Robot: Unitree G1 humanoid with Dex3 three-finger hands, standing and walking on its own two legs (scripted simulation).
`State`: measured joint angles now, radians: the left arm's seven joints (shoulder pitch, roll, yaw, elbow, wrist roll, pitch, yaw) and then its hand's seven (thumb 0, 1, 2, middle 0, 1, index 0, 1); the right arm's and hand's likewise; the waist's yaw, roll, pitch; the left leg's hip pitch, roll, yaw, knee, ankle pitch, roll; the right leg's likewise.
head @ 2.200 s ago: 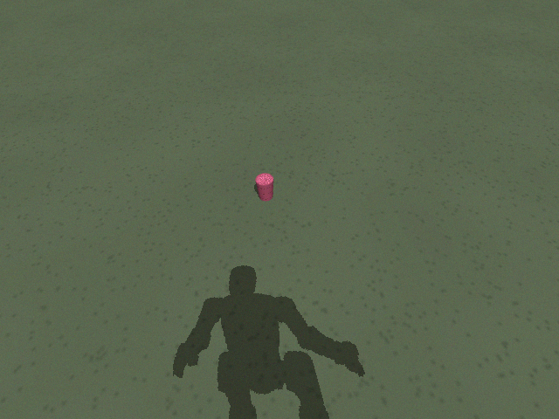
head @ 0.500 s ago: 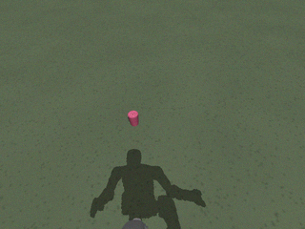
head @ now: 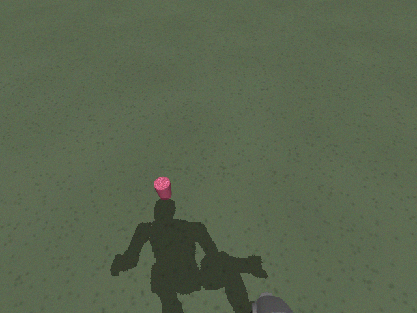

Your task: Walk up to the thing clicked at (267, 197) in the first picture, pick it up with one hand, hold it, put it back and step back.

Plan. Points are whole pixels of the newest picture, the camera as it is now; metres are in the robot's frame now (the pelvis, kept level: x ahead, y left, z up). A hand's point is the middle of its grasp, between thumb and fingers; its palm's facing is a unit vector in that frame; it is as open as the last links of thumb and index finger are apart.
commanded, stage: walk up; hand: left
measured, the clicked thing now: (163, 189) +0.84 +0.29 -0.71
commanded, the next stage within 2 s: none
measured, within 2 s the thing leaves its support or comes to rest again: neither
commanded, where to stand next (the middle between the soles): +0.47 +0.04 m, yaw +0 degrees
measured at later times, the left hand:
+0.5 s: hand (91, 300) +0.19 +0.28 -0.14, palm faces +0.02 -0.92 -0.38, open 7.3 cm
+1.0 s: hand (108, 202) +0.43 +0.30 -0.13, palm faces -0.07 -0.91 -0.41, open 7.3 cm
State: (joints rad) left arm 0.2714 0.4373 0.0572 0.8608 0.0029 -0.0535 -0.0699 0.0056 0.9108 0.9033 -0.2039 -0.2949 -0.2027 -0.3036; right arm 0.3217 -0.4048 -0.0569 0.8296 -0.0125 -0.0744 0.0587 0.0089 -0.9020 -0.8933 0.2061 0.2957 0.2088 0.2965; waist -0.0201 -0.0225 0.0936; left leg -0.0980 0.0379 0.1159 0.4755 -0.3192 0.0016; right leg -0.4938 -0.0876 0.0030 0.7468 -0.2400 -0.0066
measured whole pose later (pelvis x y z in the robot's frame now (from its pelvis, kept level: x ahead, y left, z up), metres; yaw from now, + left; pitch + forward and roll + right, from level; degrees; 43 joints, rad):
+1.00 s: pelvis +0.34 +0.03 -0.01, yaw +0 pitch -2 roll +1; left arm 0.27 0.41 0.05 0.86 0.01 -0.06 -0.05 0.01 0.91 0.90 -0.21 -0.30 -0.20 -0.30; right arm 0.38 -0.42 -0.05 0.82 -0.01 -0.04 0.05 0.01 -0.90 -0.89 0.21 0.30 0.21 0.30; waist -0.04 0.02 0.09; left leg -0.15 0.02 0.11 0.59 -0.40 0.01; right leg -0.37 -0.05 -0.04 0.58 -0.16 -0.02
